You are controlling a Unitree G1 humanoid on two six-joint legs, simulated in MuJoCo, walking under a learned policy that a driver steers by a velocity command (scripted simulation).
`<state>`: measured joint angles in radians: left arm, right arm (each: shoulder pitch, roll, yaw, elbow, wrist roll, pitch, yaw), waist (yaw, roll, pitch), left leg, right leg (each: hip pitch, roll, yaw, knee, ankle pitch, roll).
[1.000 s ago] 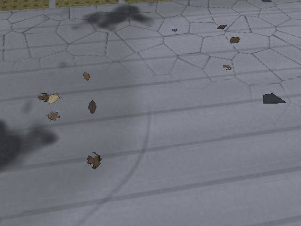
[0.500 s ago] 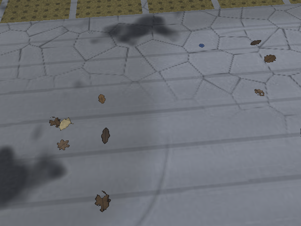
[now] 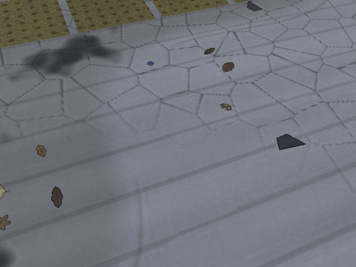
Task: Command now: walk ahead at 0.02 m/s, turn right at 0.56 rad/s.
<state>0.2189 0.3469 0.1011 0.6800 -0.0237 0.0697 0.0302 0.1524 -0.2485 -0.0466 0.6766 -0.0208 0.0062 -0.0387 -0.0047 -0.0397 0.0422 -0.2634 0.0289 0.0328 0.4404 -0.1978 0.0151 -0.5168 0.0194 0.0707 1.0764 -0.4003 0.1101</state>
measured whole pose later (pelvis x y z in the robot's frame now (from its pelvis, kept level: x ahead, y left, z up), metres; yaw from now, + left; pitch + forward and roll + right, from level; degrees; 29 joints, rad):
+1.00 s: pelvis +0.04 -0.06 +0.00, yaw -35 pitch +2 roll +0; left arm 0.22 0.32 0.09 0.64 -0.02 0.02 -0.01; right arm 0.32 -0.28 -0.07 0.72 0.00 -0.05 -0.02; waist -0.05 -0.02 -0.01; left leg -0.07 0.04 0.09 0.29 -0.25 0.00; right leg -0.59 -0.06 0.04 0.93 -0.22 0.07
